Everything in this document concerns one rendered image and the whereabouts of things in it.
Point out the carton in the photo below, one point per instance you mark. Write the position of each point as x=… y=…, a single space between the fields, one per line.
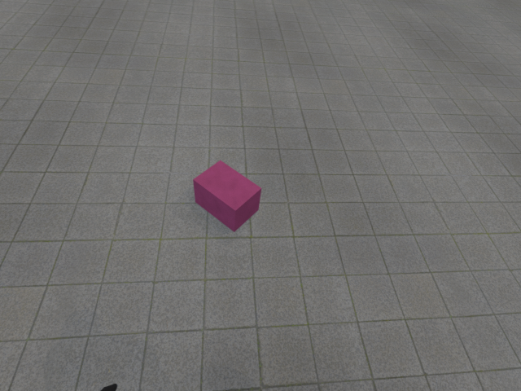
x=227 y=195

